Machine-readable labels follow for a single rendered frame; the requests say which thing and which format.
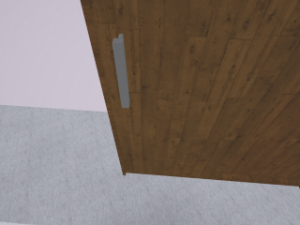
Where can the wardrobe door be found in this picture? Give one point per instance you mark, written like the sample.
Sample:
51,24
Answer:
273,148
201,75

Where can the handle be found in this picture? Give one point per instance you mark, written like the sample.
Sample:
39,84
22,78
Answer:
118,47

